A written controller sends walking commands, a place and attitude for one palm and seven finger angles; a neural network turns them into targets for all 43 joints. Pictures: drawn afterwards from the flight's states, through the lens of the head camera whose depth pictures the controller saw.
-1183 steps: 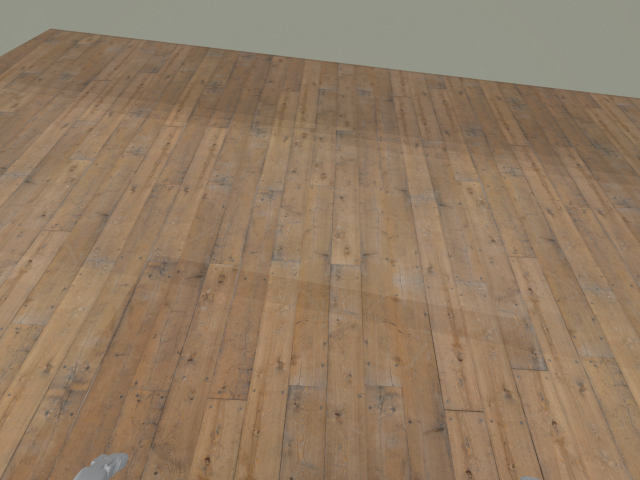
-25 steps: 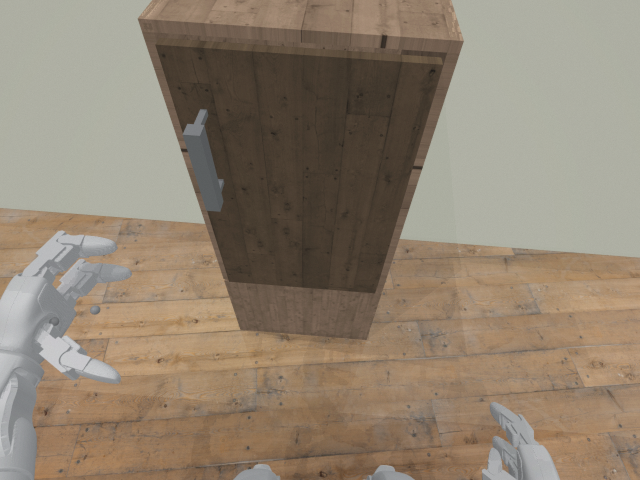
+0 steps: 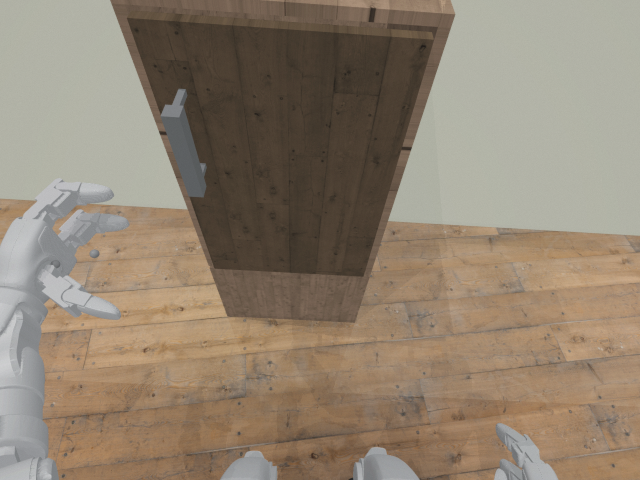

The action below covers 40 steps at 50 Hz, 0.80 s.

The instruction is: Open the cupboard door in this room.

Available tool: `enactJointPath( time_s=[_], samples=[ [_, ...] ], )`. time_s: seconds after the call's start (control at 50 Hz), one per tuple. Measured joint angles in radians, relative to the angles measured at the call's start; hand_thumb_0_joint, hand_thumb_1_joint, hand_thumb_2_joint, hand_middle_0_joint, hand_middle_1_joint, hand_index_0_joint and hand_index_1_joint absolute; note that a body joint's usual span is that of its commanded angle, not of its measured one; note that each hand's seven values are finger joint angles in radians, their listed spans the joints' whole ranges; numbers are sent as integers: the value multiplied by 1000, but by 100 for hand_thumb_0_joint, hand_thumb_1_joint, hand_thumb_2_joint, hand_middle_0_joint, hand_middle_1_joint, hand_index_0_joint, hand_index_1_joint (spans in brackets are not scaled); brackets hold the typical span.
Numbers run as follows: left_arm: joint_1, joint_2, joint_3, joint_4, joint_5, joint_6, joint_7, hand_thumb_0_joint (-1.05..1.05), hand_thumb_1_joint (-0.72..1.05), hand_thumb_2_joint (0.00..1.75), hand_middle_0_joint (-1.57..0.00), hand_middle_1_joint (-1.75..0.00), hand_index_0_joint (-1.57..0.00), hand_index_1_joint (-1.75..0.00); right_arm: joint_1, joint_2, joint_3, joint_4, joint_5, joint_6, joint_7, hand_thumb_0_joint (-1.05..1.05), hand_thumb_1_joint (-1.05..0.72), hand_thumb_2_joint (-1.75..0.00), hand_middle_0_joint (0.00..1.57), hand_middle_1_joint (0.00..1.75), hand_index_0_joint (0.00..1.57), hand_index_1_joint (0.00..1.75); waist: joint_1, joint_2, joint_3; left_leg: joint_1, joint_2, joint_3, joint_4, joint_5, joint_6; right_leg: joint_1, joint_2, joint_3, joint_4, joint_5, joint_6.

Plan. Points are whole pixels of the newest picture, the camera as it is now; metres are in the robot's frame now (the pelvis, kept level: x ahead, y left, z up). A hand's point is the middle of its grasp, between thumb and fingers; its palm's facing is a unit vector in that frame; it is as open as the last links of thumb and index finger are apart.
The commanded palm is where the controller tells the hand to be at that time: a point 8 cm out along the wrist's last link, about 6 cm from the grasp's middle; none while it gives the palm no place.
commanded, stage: move the hooked fingers beside the handle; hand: left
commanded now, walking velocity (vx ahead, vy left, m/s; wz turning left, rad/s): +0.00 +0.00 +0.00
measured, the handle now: (189, 145) +0.56 +0.21 +0.05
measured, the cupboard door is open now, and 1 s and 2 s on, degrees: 0 0 0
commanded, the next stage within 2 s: none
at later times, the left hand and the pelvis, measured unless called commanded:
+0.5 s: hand (108, 214) +0.42 +0.28 +0.07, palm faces -0.02 -1.00 -0.02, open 14.0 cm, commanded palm +0.40 +0.32 +0.06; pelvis +0.01 +0.01 +0.00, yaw -1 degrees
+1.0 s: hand (126, 180) +0.48 +0.28 +0.06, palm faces -0.03 -1.00 -0.02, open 14.0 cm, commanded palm +0.47 +0.32 +0.06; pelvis +0.00 +0.02 -0.01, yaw -2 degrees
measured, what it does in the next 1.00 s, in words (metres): stands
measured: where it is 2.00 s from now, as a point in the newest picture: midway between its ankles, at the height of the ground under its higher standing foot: outside the picture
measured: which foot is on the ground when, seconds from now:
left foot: down 0.00-1.00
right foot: down 0.00-1.00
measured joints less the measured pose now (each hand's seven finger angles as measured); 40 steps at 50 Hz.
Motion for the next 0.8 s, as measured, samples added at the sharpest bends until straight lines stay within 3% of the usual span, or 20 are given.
enactJointPath(
  time_s=[0.3,0.66,0.8],
  samples=[
    [-118,6,8,110,38,-47,28,-1,-50,30,-30,-120,-30,-120,31,5,-5,19,-8,56,15,1,-90,-90,20,30,20,30,-10,-8,-3,-45,-2,8,14,-11,11,-43,-2,9,6,-3,11],
    [-297,79,19,315,94,-54,49,-1,-50,30,-30,-120,-30,-120,32,6,0,13,-14,117,28,1,-90,-90,20,30,20,30,-40,-11,-12,-98,0,7,39,-19,20,-89,1,9,16,-2,19],
    [-387,102,29,352,119,-90,47,-1,-51,30,-30,-120,-30,-120,32,3,-1,36,-24,135,26,1,-90,-90,20,30,20,30,-62,-15,1,-149,4,2,71,-23,20,-135,3,5,36,-1,19]
  ],
)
